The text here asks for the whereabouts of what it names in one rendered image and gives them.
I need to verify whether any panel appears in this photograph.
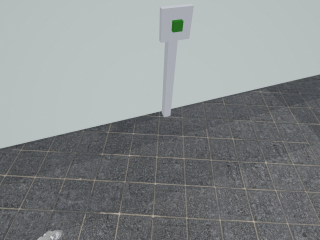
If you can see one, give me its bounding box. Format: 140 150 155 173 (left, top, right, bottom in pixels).
159 4 194 117

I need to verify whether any button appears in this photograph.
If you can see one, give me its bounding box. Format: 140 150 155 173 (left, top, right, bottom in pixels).
171 19 184 33

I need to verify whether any left robot hand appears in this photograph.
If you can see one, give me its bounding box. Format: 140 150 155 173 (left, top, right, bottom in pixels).
37 230 63 240

